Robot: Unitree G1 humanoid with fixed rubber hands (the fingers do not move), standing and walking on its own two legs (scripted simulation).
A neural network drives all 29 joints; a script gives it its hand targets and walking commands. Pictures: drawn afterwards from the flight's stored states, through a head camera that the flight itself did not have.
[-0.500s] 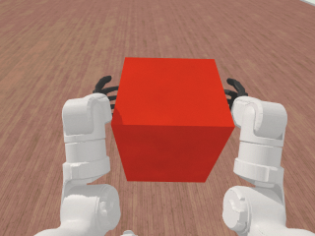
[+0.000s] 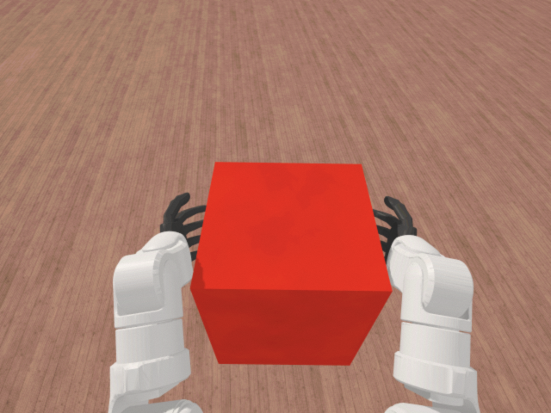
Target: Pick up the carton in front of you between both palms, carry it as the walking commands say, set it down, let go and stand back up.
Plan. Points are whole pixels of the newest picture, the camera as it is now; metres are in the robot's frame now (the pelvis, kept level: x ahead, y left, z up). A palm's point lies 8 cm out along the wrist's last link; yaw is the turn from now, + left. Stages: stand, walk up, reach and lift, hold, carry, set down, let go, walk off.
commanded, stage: carry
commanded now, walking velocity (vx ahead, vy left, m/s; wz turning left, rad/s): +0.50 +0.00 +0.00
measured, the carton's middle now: (286, 269) +0.34 +0.01 +0.03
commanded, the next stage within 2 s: none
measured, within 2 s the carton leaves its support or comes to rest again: neither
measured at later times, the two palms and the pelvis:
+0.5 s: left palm (197, 137) +0.57 +0.17 +0.09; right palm (359, 137) +0.58 -0.13 +0.10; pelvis +0.34 +0.01 -0.02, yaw +1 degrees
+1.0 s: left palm (216, 58) +0.88 +0.17 +0.10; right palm (338, 61) +0.88 -0.13 +0.10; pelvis +0.64 +0.02 -0.01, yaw +1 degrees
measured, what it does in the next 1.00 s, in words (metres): walks ahead: right foot, then left foot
